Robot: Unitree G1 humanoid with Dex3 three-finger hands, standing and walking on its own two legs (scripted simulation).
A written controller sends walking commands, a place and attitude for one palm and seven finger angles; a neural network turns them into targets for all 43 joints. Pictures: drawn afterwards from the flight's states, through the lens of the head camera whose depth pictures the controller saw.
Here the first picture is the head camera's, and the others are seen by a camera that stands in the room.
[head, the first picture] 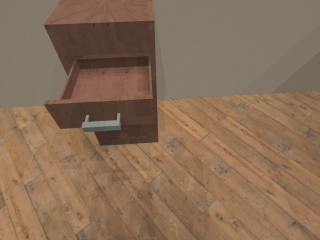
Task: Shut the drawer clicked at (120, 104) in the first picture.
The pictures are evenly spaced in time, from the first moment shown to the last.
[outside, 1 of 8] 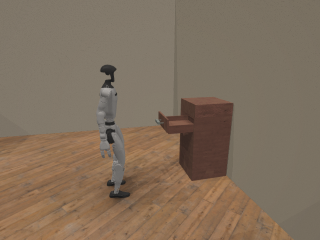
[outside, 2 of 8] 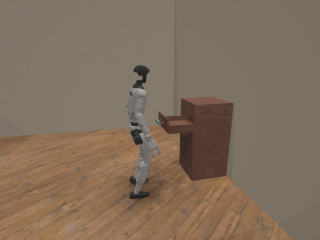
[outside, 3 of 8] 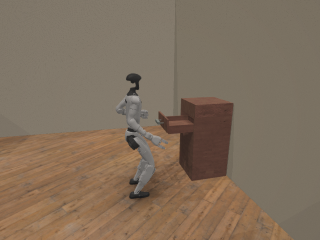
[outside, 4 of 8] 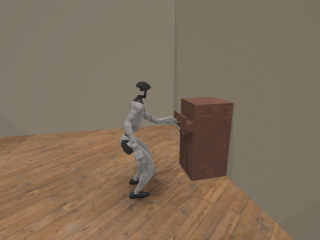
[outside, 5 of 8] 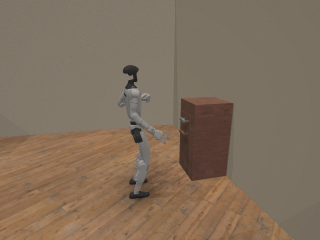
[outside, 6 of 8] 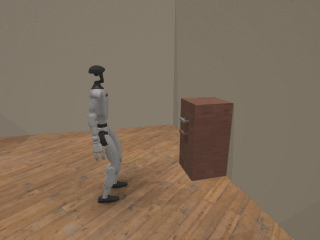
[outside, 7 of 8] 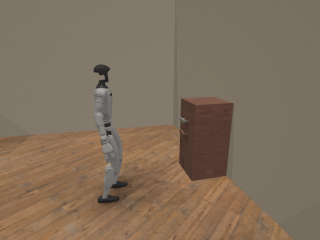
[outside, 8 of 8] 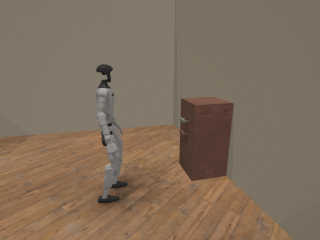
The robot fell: no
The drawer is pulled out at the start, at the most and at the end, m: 0.30 0.30 0.00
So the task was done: yes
